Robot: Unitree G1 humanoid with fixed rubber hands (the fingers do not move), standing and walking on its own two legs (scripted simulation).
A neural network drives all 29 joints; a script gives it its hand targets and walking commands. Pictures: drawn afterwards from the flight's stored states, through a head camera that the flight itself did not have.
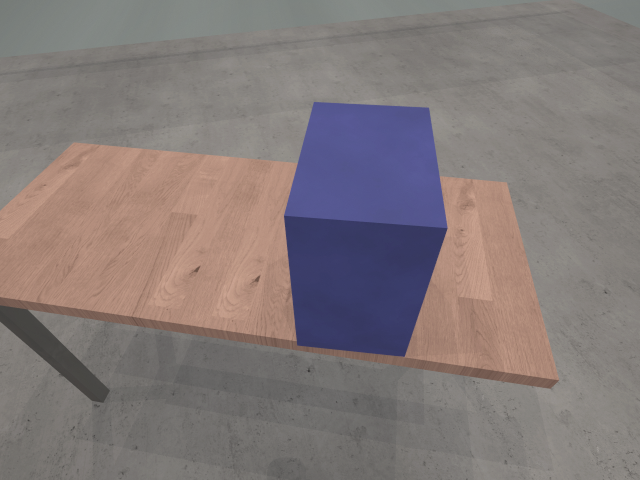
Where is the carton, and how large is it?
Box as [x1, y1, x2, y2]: [284, 102, 447, 356]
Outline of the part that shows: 314,102 284,214 297,345 404,356 447,228 428,108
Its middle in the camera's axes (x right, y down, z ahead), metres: +0.07 -0.01 +0.62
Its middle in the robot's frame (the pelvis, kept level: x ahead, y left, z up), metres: +0.49 -0.04 +0.03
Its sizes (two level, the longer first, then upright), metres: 0.264 0.179 0.300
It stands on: a table, 0.66 m high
